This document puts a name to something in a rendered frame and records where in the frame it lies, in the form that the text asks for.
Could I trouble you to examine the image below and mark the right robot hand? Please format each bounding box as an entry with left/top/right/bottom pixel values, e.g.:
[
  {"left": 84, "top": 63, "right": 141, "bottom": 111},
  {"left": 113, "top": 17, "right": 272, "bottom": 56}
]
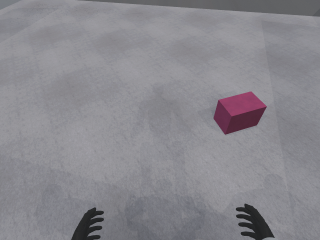
[{"left": 236, "top": 203, "right": 275, "bottom": 240}]

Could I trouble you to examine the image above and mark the carton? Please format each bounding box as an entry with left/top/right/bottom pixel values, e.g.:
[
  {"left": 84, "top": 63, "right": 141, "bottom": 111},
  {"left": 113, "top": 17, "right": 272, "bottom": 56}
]
[{"left": 213, "top": 91, "right": 267, "bottom": 135}]

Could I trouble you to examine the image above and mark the left robot hand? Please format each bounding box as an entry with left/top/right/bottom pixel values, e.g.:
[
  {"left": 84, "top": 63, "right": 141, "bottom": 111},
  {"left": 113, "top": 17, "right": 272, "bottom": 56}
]
[{"left": 71, "top": 207, "right": 104, "bottom": 240}]

